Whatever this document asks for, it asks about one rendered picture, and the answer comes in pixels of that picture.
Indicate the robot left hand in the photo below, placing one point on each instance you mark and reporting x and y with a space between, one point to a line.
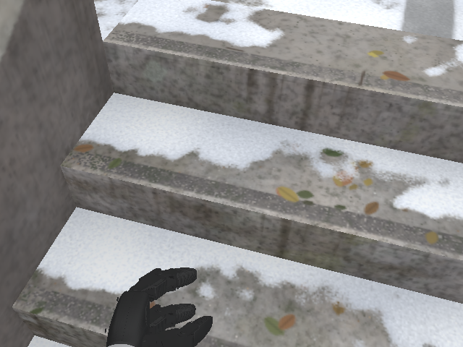
135 323

